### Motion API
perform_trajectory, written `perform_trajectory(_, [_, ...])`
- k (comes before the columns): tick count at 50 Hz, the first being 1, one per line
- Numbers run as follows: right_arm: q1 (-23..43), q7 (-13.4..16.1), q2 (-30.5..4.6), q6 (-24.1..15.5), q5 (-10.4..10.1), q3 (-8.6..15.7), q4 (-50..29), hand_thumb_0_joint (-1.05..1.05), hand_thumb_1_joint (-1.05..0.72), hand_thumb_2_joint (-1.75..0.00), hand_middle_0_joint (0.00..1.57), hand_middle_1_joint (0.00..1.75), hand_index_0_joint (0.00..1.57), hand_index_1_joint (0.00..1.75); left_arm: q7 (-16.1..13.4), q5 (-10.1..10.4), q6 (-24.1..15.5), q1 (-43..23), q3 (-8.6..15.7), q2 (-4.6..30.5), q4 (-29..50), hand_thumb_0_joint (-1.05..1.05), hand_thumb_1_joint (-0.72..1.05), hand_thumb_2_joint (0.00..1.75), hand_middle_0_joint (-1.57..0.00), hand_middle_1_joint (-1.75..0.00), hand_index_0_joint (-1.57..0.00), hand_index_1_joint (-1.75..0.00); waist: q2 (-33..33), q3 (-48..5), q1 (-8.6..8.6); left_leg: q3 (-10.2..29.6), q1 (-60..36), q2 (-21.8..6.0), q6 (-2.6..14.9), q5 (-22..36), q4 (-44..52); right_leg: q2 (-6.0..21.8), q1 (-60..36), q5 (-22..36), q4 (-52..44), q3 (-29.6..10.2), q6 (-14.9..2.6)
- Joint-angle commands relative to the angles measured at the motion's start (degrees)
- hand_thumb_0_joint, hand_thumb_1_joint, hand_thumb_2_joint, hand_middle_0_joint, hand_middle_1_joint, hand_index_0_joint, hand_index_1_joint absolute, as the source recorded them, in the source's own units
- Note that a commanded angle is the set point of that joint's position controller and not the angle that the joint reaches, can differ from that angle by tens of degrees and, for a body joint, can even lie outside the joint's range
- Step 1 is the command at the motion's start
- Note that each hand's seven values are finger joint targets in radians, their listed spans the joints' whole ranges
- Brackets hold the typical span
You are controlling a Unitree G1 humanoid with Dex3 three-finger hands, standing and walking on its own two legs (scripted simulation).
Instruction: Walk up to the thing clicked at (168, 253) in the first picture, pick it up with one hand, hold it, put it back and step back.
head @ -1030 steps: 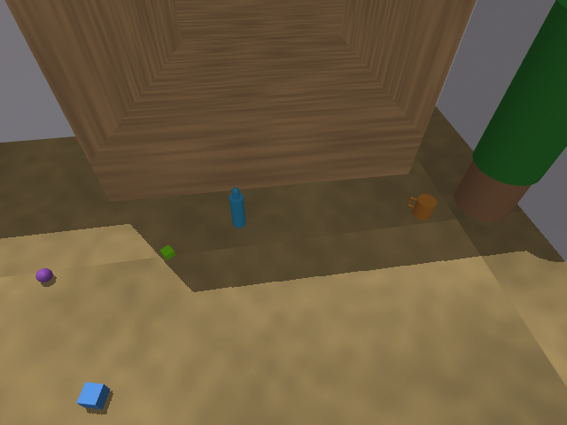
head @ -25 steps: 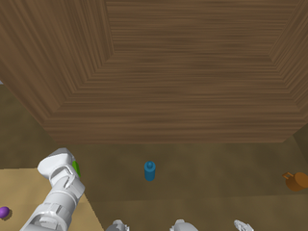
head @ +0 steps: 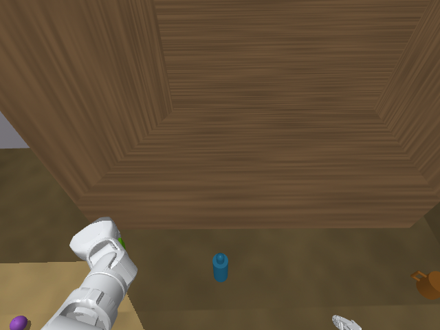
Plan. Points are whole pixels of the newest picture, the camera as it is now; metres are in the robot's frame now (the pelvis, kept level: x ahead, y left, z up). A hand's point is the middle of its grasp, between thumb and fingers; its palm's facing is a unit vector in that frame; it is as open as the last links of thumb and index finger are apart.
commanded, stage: hold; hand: left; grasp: from above
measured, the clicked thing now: (114, 252) +0.33 +0.23 -0.11
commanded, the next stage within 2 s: approach in 1.40 s
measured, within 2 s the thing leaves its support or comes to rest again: rests again in 1.50 s
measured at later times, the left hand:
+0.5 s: hand (100, 254) +0.30 +0.23 -0.05, palm faces -0.31 -0.32 -0.90, open 7.1 cm
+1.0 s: hand (96, 255) +0.29 +0.23 -0.03, palm faces -0.29 -0.32 -0.90, open 7.0 cm
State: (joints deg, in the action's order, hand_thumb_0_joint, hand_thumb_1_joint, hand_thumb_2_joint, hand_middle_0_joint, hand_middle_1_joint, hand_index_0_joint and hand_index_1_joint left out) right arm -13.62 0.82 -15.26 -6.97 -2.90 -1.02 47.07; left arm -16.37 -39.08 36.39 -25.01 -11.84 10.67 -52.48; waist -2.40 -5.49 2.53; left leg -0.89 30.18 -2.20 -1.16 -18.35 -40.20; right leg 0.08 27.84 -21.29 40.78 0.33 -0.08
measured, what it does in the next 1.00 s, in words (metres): stands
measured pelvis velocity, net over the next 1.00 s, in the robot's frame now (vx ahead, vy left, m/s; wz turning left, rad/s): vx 0.00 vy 0.01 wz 0.00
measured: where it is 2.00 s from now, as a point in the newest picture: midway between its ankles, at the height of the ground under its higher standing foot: outside the picture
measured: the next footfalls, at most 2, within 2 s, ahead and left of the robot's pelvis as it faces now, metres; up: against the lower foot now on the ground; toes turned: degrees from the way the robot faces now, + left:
none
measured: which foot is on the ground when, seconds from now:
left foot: down 0.00-1.00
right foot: down 0.00-1.00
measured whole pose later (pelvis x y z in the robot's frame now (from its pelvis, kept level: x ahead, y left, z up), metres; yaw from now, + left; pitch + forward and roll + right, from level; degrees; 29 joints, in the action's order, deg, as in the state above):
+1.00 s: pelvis +0.00 +0.01 +0.02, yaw +0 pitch +3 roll +0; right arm -10.1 -3.3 -15.3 -6.6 -3.3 -2.5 44.1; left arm -11.2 -39.9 44.0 -22.1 -15.4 10.1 -41.9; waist -3.3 -3.2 -0.4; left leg -1.5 20.5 -1.3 -0.3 -14.8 -32.2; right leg 0.9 18.2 -17.6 32.7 -0.2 0.7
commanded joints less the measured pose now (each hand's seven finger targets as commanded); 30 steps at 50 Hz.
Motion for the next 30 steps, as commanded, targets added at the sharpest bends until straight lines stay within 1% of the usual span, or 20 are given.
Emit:
perform_trajectory(1, [2.3,-0.13,-6.86,-2.37,-0.4,2.01,-6.74,0.0,-0.89,-0.89,0.2,0.3,0.2,0.3,-1.43,-3.12,0.74,-19.0,0.55,9.28,9.02,0.0,0.68,0.2,-1.07,-0.22,-1.08,-0.21,4.5,-14.21,-0.15,-1.52,-9.69,3.36,2.13,12.31,4.89,-1.61,-7.81,17.67,-8.12,-0.35,1.07])
perform_trajectory(3, [2.51,-0.46,-6.82,-2.59,-0.43,1.9,-7.0,0.0,-0.89,-0.9,0.2,0.3,0.2,0.3,-1.19,-2.89,0.98,-18.68,0.68,9.35,9.25,0.0,0.66,0.21,-1.07,-0.21,-1.07,-0.2,3.98,-13.88,-0.52,-1.45,-10.49,3.28,2.0,11.98,5.67,-1.61,-8.34,16.76,-8.27,-0.37,0.88])
perform_trajectory(4, [2.85,-0.62,-6.7,-2.61,-0.47,1.79,-7.44,0.0,-0.89,-0.9,0.2,0.3,0.2,0.3,-1.11,-2.85,1.1,-18.84,0.22,8.8,10.54,0.0,0.66,0.22,-1.08,-0.2,-1.08,-0.2,3.38,-15.07,-0.49,-1.54,-11.82,3.3,1.98,12.99,6.06,-1.69,-9.13,17.63,-8.37,-0.18,0.8])
perform_trajectory(6, [3.02,-0.88,-6.81,-2.53,-0.47,1.68,-7.57,0.0,-0.89,-0.9,0.2,0.3,0.2,0.3,-1.24,-3.14,1.72,-19.37,-0.22,8.08,9.94,0.0,0.65,0.23,-1.08,-0.2,-1.07,-0.2,3.62,-13.59,-0.34,-1.5,-12.3,3.22,1.98,13.27,6.54,-1.88,-8.68,17.89,-8.87,0.02,0.73])
perform_trajectory(7, [3.2,-1.11,-6.7,-2.69,-0.4,1.72,-7.47,0.0,-0.89,-0.9,0.2,0.3,0.2,0.3,-1.4,-3.32,1.95,-19.65,0.24,8.84,10.57,0.0,0.66,0.23,-1.09,-0.2,-1.08,-0.21,3.71,-13.7,-0.49,-1.41,-12.41,3.16,2.03,13.61,6.67,-1.84,-9.0,18.08,-9.03,-0.01,0.71])
perform_trajectory(8, [3.2,-1.35,-6.72,-2.7,-0.33,1.65,-7.44,0.0,-0.9,-0.9,0.2,0.3,0.2,0.3,-1.44,-3.12,2.22,-19.52,0.17,8.24,9.81,0.0,0.64,0.22,-1.08,-0.19,-1.07,-0.2,3.75,-13.74,-0.32,-1.42,-12.77,3.07,1.98,13.7,7.04,-1.87,-9.1,17.97,-8.94,0.08,0.59])
perform_trajectory(9, [3.36,-1.49,-6.7,-2.81,-0.37,1.66,-7.41,0.0,-0.9,-0.9,0.2,0.3,0.2,0.3,-1.49,-3.08,2.38,-19.75,0.36,8.59,10.16,0.0,0.63,0.22,-1.08,-0.19,-1.07,-0.19,2.23,-13.43,-0.92,-1.43,-12.8,3.07,1.71,13.48,7.57,-1.9,-9.26,17.11,-8.9,0.14,0.29])
perform_trajectory(10, [3.64,-1.59,-6.56,-2.69,-0.32,1.54,-7.63,0.0,-0.9,-0.9,0.2,0.3,0.2,0.3,-1.47,-3.05,2.69,-20.32,-0.36,7.49,10.18,0.0,0.62,0.21,-1.07,-0.19,-1.06,-0.2,2.54,-13.26,-0.55,-1.32,-13.78,2.86,1.71,13.85,7.89,-2.07,-8.97,17.3,-9.26,0.43,0.29])
perform_trajectory(12, [4.03,-1.86,-6.66,-2.77,-0.33,1.55,-7.67,0.0,-0.9,-0.9,0.2,0.3,0.2,0.3,-1.53,-3.01,3.19,-20.74,-0.53,7.17,9.86,0.0,0.61,0.21,-1.06,-0.19,-1.05,-0.19,3.58,-12.6,-0.59,-1.05,-13.81,2.77,1.67,14.03,8.21,-2.18,-9.12,17.28,-9.47,0.49,0.28])
perform_trajectory(15, [4.45,-2.34,-6.59,-2.97,-0.28,1.45,-7.7,0.0,-0.9,-0.9,0.2,0.3,0.2,0.3,-1.78,-2.49,3.89,-21.01,0.01,7.62,10.56,0.0,0.59,0.21,-1.05,-0.18,-1.04,-0.19,2.68,-13.53,-1.44,-1.1,-14.25,2.98,1.53,13.71,8.67,-1.94,-10.49,16.71,-9.88,0.29,0.13])
perform_trajectory(16, [4.66,-2.52,-6.64,-3.06,-0.29,1.42,-7.66,0.0,-0.9,-0.9,0.2,0.3,0.2,0.3,-1.67,-2.27,4.14,-21.14,-0.44,6.71,10.06,0.0,0.59,0.19,-1.05,-0.18,-1.05,-0.19,3.07,-13.49,-0.93,-0.96,-14.7,2.73,1.53,13.85,8.85,-2.03,-10.15,16.76,-9.64,0.29,0.1])
perform_trajectory(17, [4.83,-2.6,-6.56,-3.13,-0.31,1.34,-7.79,0.0,-0.9,-0.9,0.2,0.3,0.2,0.3,-1.71,-2.51,4.26,-21.91,-0.78,6.58,10.49,0.0,0.58,0.2,-1.04,-0.19,-1.03,-0.19,2.82,-12.86,-1.1,-0.92,-14.43,2.81,1.48,13.95,9.07,-2.08,-10.11,16.72,-9.91,0.44,0.06])
perform_trajectory(18, [4.82,-2.74,-6.65,-3.1,-0.32,1.38,-7.87,0.0,-0.9,-0.9,0.2,0.3,0.2,0.3,-1.82,-2.77,4.39,-21.7,-0.28,7.38,10.87,0.0,0.57,0.19,-1.05,-0.18,-1.03,-0.19,2.81,-13.64,-1.32,-0.98,-14.9,2.81,1.52,14.15,9.07,-2.02,-10.76,16.95,-9.95,0.37,0.04])
perform_trajectory(19, [5.16,-2.79,-6.55,-3.06,-0.39,1.2,-7.84,0.0,-0.9,-0.9,0.2,0.3,0.2,0.3,-1.75,-2.62,4.65,-21.1,-0.78,6.56,9.87,0.0,0.56,0.19,-1.04,-0.18,-1.03,-0.19,3.65,-12.3,-1.33,-0.91,-14.24,2.89,1.56,13.61,9.32,-2.06,-10.51,16.49,-10.32,0.47,0.05])
perform_trajectory(20, [5.11,-2.98,-6.59,-3.0,-0.41,1.37,-7.88,0.0,-0.9,-0.9,0.2,0.3,0.2,0.3,-1.57,-2.35,4.71,-21.73,-0.64,6.52,10.83,0.0,0.55,0.2,-1.04,-0.17,-1.02,-0.19,3.61,-13.1,-1.28,-1.12,-14.86,2.93,1.72,14.34,8.97,-1.92,-10.63,17.52,-10.43,0.14,0.23])
perform_trajectory(21, [5.18,-2.99,-6.67,-3.09,-0.36,1.33,-7.81,0.0,-0.9,-0.9,0.2,0.3,0.2,0.3,-1.41,-2.47,4.81,-22.07,-0.77,6.98,10.36,0.0,0.54,0.19,-1.03,-0.17,-1.02,-0.19,3.72,-12.33,-1.11,-0.92,-14.3,2.89,1.6,13.43,9.38,-1.98,-10.76,16.37,-10.51,0.32,0.1])
perform_trajectory(24, [5.85,-3.28,-6.54,-2.98,-0.54,1.18,-8.31,0.0,-0.9,-0.9,0.2,0.3,0.2,0.3,-0.97,-2.09,5.1,-21.05,-0.68,7.19,11.76,0.0,0.52,0.2,-1.03,-0.17,-1.01,-0.19,3.28,-12.65,-1.73,-1.01,-15.05,2.98,1.7,13.23,9.89,-1.84,-11.26,15.95,-10.81,0.38,0.03])
perform_trajectory(26, [5.85,-3.44,-6.59,-2.88,-0.41,1.4,-8.27,0.0,-0.9,-0.9,0.2,0.3,0.2,0.3,-0.5,-2.67,5.09,-21.53,-0.47,7.9,12.73,0.0,0.54,0.16,-1.04,-0.16,-1.02,-0.17,3.02,-13.76,-1.77,-0.89,-15.65,2.79,1.73,14.97,9.74,-1.95,-11.53,17.38,-10.64,0.35,0.02])
perform_trajectory(29, [6.51,-3.62,-6.36,-2.74,-0.5,1.24,-8.74,0.0,-0.91,-0.9,0.2,0.3,0.2,0.3,0.16,-3.06,5.01,-20.46,-1.04,7.53,14.71,0.0,0.53,0.18,-1.04,-0.15,-1.02,-0.17,2.62,-14.06,-2.04,-0.87,-16.31,2.77,1.77,15.93,9.9,-1.95,-12.2,18.3,-10.74,0.4,-0.03])
perform_trajectory(30, [6.19,-3.65,-6.41,-2.62,-0.48,1.24,-8.56,0.0,-0.91,-0.9,0.2,0.3,0.2,0.3,0.36,-3.25,5.17,-19.31,-0.84,7.81,13.43,0.0,0.54,0.17,-1.05,-0.14,-1.02,-0.16,2.83,-13.93,-2.11,-0.81,-16.27,2.76,1.75,16.41,9.9,-1.97,-12.71,18.46,-10.49,0.44,-0.13])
